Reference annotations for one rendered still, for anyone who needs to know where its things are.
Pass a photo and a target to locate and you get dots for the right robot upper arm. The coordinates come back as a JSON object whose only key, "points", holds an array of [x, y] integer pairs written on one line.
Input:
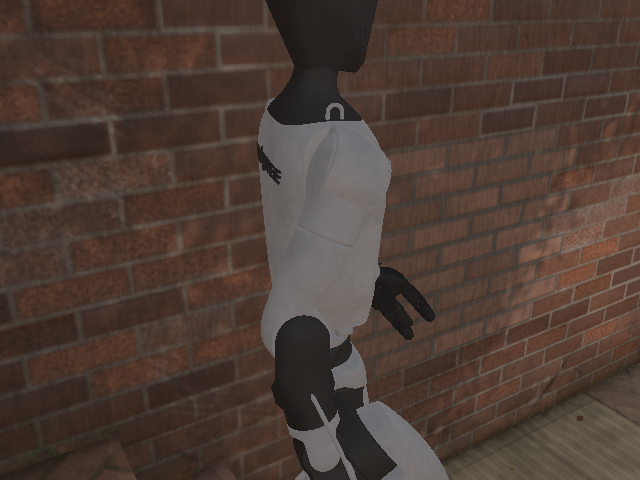
{"points": [[347, 179]]}

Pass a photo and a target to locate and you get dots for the robot left hand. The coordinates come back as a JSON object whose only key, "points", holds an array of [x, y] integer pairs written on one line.
{"points": [[388, 285]]}

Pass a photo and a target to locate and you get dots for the robot right thigh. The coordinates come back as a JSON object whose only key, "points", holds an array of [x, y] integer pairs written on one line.
{"points": [[384, 446]]}

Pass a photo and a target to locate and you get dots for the robot head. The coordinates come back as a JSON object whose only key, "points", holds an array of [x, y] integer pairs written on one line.
{"points": [[322, 37]]}

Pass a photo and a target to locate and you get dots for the right robot forearm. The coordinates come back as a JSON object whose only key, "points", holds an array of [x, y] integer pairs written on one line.
{"points": [[302, 358]]}

